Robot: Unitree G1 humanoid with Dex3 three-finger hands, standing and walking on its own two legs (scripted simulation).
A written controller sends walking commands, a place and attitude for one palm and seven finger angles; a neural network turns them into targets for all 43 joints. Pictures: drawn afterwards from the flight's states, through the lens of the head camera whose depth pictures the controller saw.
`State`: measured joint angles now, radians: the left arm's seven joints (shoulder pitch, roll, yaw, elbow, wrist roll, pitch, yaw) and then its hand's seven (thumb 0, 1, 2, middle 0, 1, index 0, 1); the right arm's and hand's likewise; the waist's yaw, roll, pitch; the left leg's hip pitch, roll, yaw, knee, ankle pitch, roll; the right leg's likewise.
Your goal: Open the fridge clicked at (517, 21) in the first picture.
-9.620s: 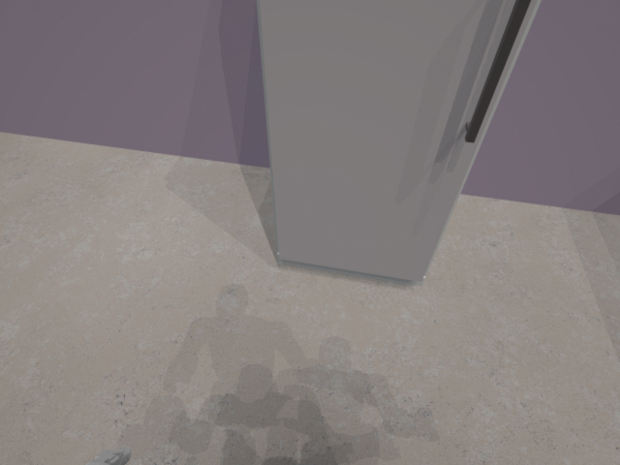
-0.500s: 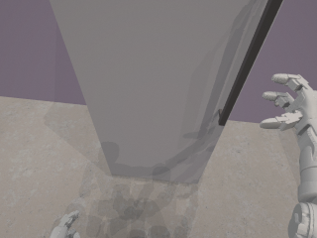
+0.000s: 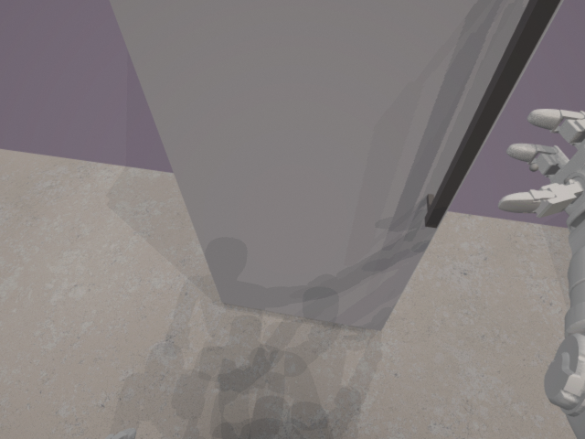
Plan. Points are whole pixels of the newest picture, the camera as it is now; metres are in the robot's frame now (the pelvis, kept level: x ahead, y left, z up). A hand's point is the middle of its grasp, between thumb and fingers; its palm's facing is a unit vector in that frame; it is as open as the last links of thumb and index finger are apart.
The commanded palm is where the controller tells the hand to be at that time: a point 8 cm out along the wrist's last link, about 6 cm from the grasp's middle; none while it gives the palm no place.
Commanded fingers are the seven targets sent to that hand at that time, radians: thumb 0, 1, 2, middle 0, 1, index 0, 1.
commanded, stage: move the hooked fingers beside the handle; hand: right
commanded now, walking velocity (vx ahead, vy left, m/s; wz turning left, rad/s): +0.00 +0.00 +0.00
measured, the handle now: (480, 110) +0.51 -0.17 +0.19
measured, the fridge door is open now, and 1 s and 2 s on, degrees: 0 0 0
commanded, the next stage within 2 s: feel for the door with the fingertips in 0.64 s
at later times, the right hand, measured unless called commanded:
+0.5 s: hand (531, 175) +0.44 -0.23 +0.16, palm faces +0.07 +1.00 +0.00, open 14.0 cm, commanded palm +0.41 -0.28 +0.16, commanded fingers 0.00 0.50 -0.30 0.30 1.20 0.30 1.20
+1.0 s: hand (514, 171) +0.43 -0.21 +0.16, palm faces +0.04 +1.00 +0.01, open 14.0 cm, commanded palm +0.41 -0.26 +0.16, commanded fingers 0.00 0.50 -0.30 0.30 1.20 0.30 1.20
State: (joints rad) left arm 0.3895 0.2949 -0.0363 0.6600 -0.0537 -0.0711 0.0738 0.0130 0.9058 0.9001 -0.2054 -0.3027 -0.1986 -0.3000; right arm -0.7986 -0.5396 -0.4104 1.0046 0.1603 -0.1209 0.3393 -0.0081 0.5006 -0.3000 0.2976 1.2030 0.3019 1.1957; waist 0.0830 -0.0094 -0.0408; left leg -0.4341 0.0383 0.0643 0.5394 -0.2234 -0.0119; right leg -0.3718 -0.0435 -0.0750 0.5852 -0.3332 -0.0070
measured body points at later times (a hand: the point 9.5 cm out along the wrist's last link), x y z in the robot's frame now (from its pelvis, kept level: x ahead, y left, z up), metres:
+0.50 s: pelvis +0.01 +0.00 +0.00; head +0.03 +0.00 +0.45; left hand +0.10 +0.26 -0.10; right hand +0.43 -0.29 +0.16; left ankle +0.02 +0.13 -0.73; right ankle -0.03 -0.11 -0.73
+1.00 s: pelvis +0.00 +0.01 +0.00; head +0.03 +0.01 +0.45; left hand +0.07 +0.27 -0.11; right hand +0.43 -0.26 +0.17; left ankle +0.02 +0.13 -0.73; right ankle -0.03 -0.11 -0.73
